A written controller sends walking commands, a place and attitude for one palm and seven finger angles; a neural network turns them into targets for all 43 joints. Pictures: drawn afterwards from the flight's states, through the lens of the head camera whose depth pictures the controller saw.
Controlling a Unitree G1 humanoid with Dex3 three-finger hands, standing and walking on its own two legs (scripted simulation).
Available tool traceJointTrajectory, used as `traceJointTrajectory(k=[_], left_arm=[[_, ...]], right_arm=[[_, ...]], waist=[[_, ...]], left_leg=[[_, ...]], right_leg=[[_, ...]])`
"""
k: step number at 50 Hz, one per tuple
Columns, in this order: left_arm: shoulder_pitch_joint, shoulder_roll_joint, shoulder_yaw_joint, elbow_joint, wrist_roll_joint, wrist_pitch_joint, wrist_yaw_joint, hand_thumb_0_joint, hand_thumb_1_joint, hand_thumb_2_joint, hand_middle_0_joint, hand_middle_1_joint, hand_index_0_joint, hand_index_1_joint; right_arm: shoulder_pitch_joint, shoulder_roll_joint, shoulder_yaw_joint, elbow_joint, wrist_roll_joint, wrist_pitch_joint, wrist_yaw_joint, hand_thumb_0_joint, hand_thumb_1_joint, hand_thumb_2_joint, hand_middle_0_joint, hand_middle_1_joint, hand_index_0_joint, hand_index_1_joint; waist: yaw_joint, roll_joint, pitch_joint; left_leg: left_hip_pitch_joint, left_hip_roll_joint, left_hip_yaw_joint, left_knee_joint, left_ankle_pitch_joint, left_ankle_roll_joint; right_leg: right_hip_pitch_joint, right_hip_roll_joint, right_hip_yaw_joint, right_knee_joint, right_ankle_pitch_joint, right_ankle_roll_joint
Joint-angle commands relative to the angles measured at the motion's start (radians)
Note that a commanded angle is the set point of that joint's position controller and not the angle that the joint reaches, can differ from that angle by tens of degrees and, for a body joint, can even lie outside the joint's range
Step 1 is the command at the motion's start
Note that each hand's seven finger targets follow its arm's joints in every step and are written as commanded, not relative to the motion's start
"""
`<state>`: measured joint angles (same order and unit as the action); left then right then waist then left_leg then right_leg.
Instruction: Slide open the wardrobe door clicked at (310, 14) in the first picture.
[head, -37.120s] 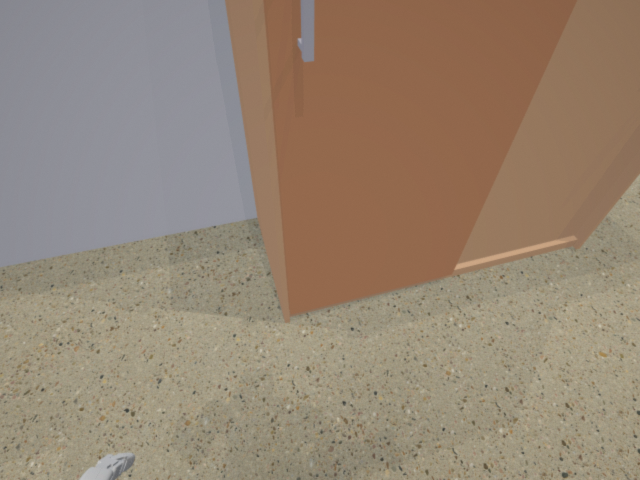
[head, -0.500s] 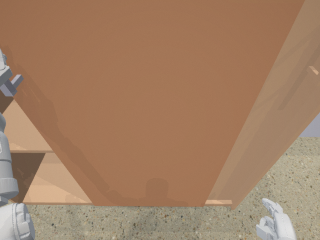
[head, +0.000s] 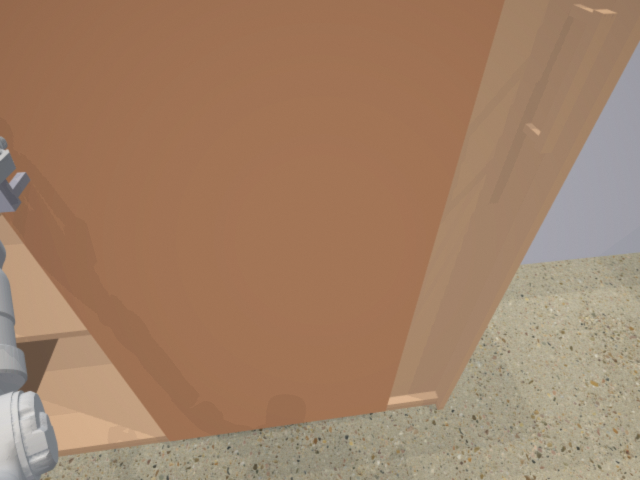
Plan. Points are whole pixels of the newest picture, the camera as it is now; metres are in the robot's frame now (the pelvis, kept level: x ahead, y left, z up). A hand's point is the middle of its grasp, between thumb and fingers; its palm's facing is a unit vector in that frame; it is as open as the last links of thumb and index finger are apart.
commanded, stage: stop walking and hold the door there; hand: left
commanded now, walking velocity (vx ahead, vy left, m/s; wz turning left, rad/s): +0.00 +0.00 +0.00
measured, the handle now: out of the picture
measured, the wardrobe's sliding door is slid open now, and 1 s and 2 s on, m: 0.44 0.44 0.44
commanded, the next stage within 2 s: loosen the grip on the handle in 1.94 s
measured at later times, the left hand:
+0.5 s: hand out of the picture +0.38 +0.35 +0.26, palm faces +0.61 -0.77 -0.18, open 5.5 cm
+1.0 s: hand out of the picture +0.37 +0.36 +0.25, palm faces +0.40 -0.90 -0.19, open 5.8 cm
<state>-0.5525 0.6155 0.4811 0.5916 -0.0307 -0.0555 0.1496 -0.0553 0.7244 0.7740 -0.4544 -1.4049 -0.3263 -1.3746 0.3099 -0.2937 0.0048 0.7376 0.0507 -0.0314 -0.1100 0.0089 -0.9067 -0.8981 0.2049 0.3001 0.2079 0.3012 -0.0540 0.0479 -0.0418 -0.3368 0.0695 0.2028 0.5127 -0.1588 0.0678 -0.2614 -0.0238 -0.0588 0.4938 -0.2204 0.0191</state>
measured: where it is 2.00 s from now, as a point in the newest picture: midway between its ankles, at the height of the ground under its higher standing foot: outside the picture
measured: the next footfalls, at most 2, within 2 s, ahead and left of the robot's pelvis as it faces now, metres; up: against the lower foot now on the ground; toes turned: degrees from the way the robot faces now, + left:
right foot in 0.80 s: -0.01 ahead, -0.05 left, +0.00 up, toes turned -9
left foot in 0.96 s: +0.06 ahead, +0.23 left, +0.00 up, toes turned +2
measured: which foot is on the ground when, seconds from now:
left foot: down 0.00-0.78, up 0.80-0.94, down 0.96-1.00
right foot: down 0.00-0.58, up 0.60-0.78, down 0.80-0.98, up 1.00-1.00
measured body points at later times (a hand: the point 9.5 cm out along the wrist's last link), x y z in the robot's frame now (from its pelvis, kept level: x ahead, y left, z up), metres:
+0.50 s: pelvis +0.02 +0.02 -0.01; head +0.00 +0.01 +0.44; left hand +0.34 +0.39 +0.27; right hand +0.16 -0.27 -0.10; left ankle +0.08 +0.08 -0.73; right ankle +0.04 -0.14 -0.73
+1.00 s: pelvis -0.01 +0.12 -0.01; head +0.02 +0.13 +0.44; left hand +0.34 +0.41 +0.26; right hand +0.16 -0.13 -0.11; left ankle +0.02 +0.23 -0.74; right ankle -0.05 -0.04 -0.72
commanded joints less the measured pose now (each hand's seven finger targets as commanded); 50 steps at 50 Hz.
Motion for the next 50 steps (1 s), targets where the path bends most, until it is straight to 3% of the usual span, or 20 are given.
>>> traceJointTrajectory(k=[1, 13, 17, 24, 27, 29, 30, 31, 33, 36, 38, 39, 40, 42, 43, 44, 46, 47, 49, 50], left_arm=[[-0.311, 0.312, 0.037, -0.133, 0.020, -0.054, 0.016, 0.000, 0.900, 0.900, -0.450, -1.400, -0.450, -1.400], [-0.332, 0.267, -0.016, -0.102, 0.021, -0.058, 0.004, 0.000, 0.900, 0.900, -0.450, -1.400, -0.450, -1.400], [-0.323, 0.290, -0.008, -0.119, 0.022, -0.060, 0.004, 0.000, 0.900, 0.900, -0.450, -1.400, -0.450, -1.400], [-0.312, 0.277, -0.015, -0.211, 0.006, -0.051, 0.001, 0.000, 0.900, 0.900, -0.450, -1.400, -0.450, -1.400], [-0.312, 0.219, -0.046, -0.297, 0.004, -0.046, -0.004, 0.000, 0.900, 0.900, -0.450, -1.400, -0.450, -1.400], [-0.304, 0.167, -0.100, -0.380, -0.013, -0.062, -0.014, 0.000, 0.900, 0.900, -0.450, -1.400, -0.450, -1.400], [-0.311, 0.123, -0.146, -0.446, 0.002, -0.070, -0.021, 0.000, 0.900, 0.900, -0.450, -1.400, -0.450, -1.400], [-0.301, 0.103, -0.155, -0.455, 0.001, -0.072, -0.022, 0.000, 0.900, 0.900, -0.450, -1.400, -0.450, -1.400], [-0.312, 0.062, -0.188, -0.500, -0.016, -0.058, -0.017, 0.000, 0.900, 0.900, -0.450, -1.400, -0.450, -1.400], [-0.286, 0.040, -0.181, -0.522, -0.039, -0.043, -0.014, 0.000, 0.900, 0.900, -0.450, -1.400, -0.450, -1.400], [-0.244, 0.083, -0.139, -0.491, -0.036, -0.034, -0.011, 0.000, 0.900, 0.900, -0.450, -1.400, -0.450, -1.400], [-0.255, 0.112, -0.132, -0.485, -0.019, -0.044, -0.016, 0.000, 0.900, 0.900, -0.450, -1.400, -0.450, -1.400], [-0.312, 0.101, -0.166, -0.475, -0.010, -0.050, -0.030, 0.000, 0.900, 0.900, -0.450, -1.400, -0.450, -1.400], [-0.429, 0.133, -0.124, -0.495, -0.006, -0.050, -0.035, 0.000, 0.900, 0.900, -0.450, -1.400, -0.450, -1.400], [-0.335, 0.136, -0.059, -0.415, -0.003, -0.041, -0.034, 0.000, 0.900, 0.900, -0.450, -1.400, -0.450, -1.400], [-0.310, 0.252, 0.032, -0.464, -0.004, -0.032, -0.029, 0.000, 0.900, 0.900, -0.450, -1.400, -0.450, -1.400], [-0.315, 0.158, -0.032, -0.543, -0.006, -0.043, -0.035, 0.000, 0.900, 0.900, -0.450, -1.400, -0.450, -1.400], [-0.322, 0.120, -0.072, -0.591, -0.011, -0.050, -0.035, 0.000, 0.900, 0.900, -0.450, -1.400, -0.450, -1.400], [-0.327, 0.042, -0.152, -0.676, -0.029, -0.067, -0.039, 0.000, 0.900, 0.900, -0.450, -1.400, -0.450, -1.400], [-0.329, 0.033, -0.158, -0.644, -0.012, -0.070, -0.042, 0.000, 0.900, 0.900, -0.450, -1.400, -0.450, -1.400]], right_arm=[[-0.139, -0.170, -0.049, -0.152, -0.001, -0.054, -0.014, 0.000, -0.900, -0.900, 0.200, 0.300, 0.200, 0.300], [-0.129, -0.166, -0.055, -0.148, -0.002, -0.053, -0.007, 0.000, -0.900, -0.900, 0.200, 0.300, 0.200, 0.300], [-0.134, -0.168, -0.067, -0.159, -0.003, -0.032, 0.000, 0.000, -0.900, -0.900, 0.200, 0.300, 0.200, 0.300], [-0.171, -0.163, -0.071, -0.172, 0.011, -0.008, 0.013, 0.000, -0.900, -0.900, 0.200, 0.300, 0.200, 0.300], [-0.194, -0.163, -0.071, -0.182, 0.008, -0.004, 0.012, 0.000, -0.900, -0.900, 0.200, 0.300, 0.200, 0.300], [-0.223, -0.168, -0.059, -0.206, 0.009, 0.001, 0.010, 0.000, -0.900, -0.900, 0.200, 0.300, 0.200, 0.300], [-0.231, -0.141, -0.052, -0.223, 0.002, -0.005, 0.018, 0.000, -0.900, -0.900, 0.200, 0.300, 0.200, 0.300], [-0.241, -0.141, -0.055, -0.219, 0.005, -0.014, 0.021, 0.000, -0.900, -0.900, 0.200, 0.300, 0.200, 0.300], [-0.261, -0.152, -0.071, -0.211, 0.008, -0.022, 0.020, 0.000, -0.900, -0.900, 0.200, 0.300, 0.200, 0.300], [-0.257, -0.114, -0.064, -0.223, 0.006, -0.045, 0.029, 0.000, -0.900, -0.900, 0.200, 0.300, 0.200, 0.300], [-0.254, -0.116, -0.064, -0.224, -0.001, -0.045, 0.043, 0.000, -0.900, -0.900, 0.200, 0.300, 0.200, 0.300], [-0.217, -0.122, -0.061, -0.196, 0.003, -0.036, 0.050, 0.000, -0.900, -0.900, 0.200, 0.300, 0.200, 0.300], [-0.235, -0.141, -0.053, -0.210, 0.011, -0.026, 0.046, 0.000, -0.900, -0.900, 0.200, 0.300, 0.200, 0.300], [-0.241, -0.070, -0.009, -0.211, -0.015, -0.044, 0.069, 0.000, -0.900, -0.900, 0.200, 0.300, 0.200, 0.300], [-0.182, -0.088, -0.025, -0.195, -0.005, -0.038, 0.054, 0.000, -0.900, -0.900, 0.200, 0.300, 0.200, 0.300], [-0.211, -0.107, -0.041, -0.208, 0.000, -0.027, 0.040, 0.000, -0.900, -0.900, 0.200, 0.300, 0.200, 0.300], [-0.241, -0.078, -0.022, -0.207, -0.007, -0.021, 0.010, 0.000, -0.900, -0.900, 0.200, 0.300, 0.200, 0.300], [-0.233, -0.083, -0.023, -0.200, -0.007, -0.025, 0.004, 0.000, -0.900, -0.900, 0.200, 0.300, 0.200, 0.300], [-0.237, -0.105, -0.029, -0.242, -0.007, -0.024, 0.011, 0.000, -0.900, -0.900, 0.200, 0.300, 0.200, 0.300], [-0.237, -0.079, -0.013, -0.229, -0.016, -0.028, 0.023, 0.000, -0.900, -0.900, 0.200, 0.300, 0.200, 0.300]], waist=[[0.059, 0.086, -0.132], [0.047, -0.008, -0.114], [0.043, -0.077, -0.125], [0.054, -0.223, -0.138], [0.041, -0.141, -0.154], [0.041, 0.189, -0.174], [0.055, 0.193, -0.203], [0.060, 0.138, -0.216], [0.070, 0.106, -0.241], [0.089, 0.124, -0.215], [0.127, 0.000, -0.227], [0.121, -0.326, -0.207], [0.095, -0.429, -0.093], [0.059, -0.154, -0.123], [0.052, -0.229, -0.188], [0.076, -0.286, -0.189], [0.070, -0.191, -0.201], [0.047, -0.048, -0.260], [0.035, 0.305, -0.276], [0.054, 0.188, -0.239]], left_leg=[[0.045, 0.166, -0.279, -0.295, -0.414, -0.022], [0.114, 0.112, -0.203, -0.176, -0.305, -0.042], [0.112, 0.049, -0.151, 0.012, -0.178, -0.040], [-0.032, -0.002, -0.197, 0.150, -0.131, -0.070], [0.147, 0.070, -0.232, 0.006, 0.195, -0.043], [0.225, 0.243, -0.443, -0.145, 0.497, 0.042], [0.190, 0.259, -0.451, -0.194, 0.396, 0.045], [0.174, 0.249, -0.423, -0.204, 0.263, 0.015], [0.150, 0.152, -0.245, -0.245, 0.181, -0.188], [0.125, 0.055, -0.122, -0.260, 0.277, -0.217], [0.024, -0.032, -0.088, 0.015, 0.208, -0.305], [0.002, -0.076, -0.147, 0.426, -0.083, -0.254], [-0.205, -0.040, -0.329, 0.682, -0.380, -0.156], [-0.279, 0.023, -0.329, 0.578, -0.334, -0.108], [-0.224, -0.010, -0.252, 0.445, -0.325, -0.097], [-0.188, -0.022, -0.189, 0.282, -0.283, -0.095], [0.034, -0.072, -0.085, 0.015, -0.059, -0.076], [0.222, -0.019, -0.115, -0.044, 0.252, -0.057], [0.425, 0.284, -0.501, -0.047, 0.879, 0.102], [0.376, 0.282, -0.482, -0.094, 0.740, 0.104]], right_leg=[[-0.003, -0.023, 0.023, -0.033, -0.136, -0.025], [-0.100, -0.068, 0.080, -0.153, -0.184, -0.041], [-0.108, -0.197, 0.182, -0.195, -0.151, -0.078], [0.101, -0.389, 0.221, -0.082, 0.404, -0.127], [-0.045, -0.276, 0.061, 0.077, 0.291, -0.040], [-0.191, -0.064, -0.022, 0.417, -0.326, 0.023], [-0.179, -0.030, 0.019, 0.611, -0.421, 0.009], [-0.179, -0.033, 0.036, 0.685, -0.392, -0.001], [-0.100, -0.020, -0.036, 0.663, -0.318, 0.000], [0.102, 0.024, -0.166, 0.249, -0.337, -0.003], [0.274, -0.042, -0.134, -0.098, -0.256, -0.086], [0.171, -0.301, 0.123, -0.239, -0.041, -0.196], [0.088, -0.502, 0.442, -0.232, 0.125, -0.302], [0.214, -0.456, 0.241, -0.111, 0.449, -0.229], [0.273, -0.344, 0.075, -0.046, 0.509, -0.171], [0.325, -0.297, 0.044, 0.010, 0.610, -0.142], [0.251, -0.232, -0.014, 0.103, 0.654, -0.087], [0.147, -0.185, -0.043, 0.226, 0.545, -0.038], [-0.169, -0.011, 0.017, 0.509, -0.341, 0.015], [-0.169, 0.008, 0.074, 0.507, -0.415, 0.004]])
